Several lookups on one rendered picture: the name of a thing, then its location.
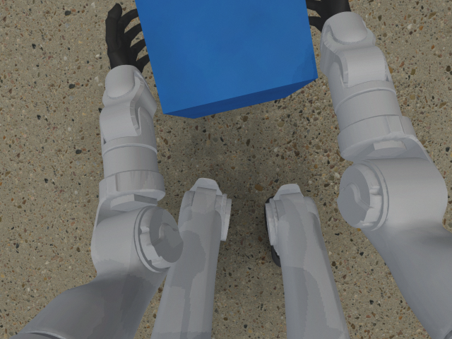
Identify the carton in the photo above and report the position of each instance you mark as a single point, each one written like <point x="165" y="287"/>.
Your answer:
<point x="213" y="56"/>

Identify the right robot upper arm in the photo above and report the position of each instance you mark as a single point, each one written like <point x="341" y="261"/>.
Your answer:
<point x="399" y="204"/>

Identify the left robot hand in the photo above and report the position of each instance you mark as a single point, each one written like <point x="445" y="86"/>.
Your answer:
<point x="120" y="51"/>

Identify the left robot upper arm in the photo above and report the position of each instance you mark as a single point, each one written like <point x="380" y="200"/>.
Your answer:
<point x="132" y="253"/>

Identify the right robot hand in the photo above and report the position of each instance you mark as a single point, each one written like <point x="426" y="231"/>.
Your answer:
<point x="326" y="9"/>

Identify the right robot thigh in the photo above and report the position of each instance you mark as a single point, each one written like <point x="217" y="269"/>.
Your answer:
<point x="312" y="304"/>

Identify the robot left forearm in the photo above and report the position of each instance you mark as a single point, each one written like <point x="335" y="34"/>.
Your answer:
<point x="129" y="151"/>

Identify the robot left shin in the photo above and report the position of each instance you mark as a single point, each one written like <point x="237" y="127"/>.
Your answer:
<point x="189" y="195"/>

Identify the robot right forearm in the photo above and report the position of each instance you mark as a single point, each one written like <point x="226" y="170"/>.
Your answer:
<point x="363" y="94"/>

